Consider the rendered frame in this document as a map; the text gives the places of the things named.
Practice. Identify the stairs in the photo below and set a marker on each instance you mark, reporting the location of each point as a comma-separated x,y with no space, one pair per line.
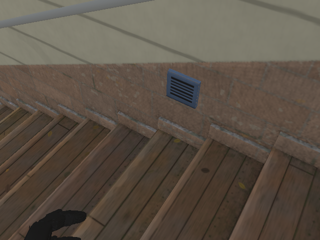
132,187

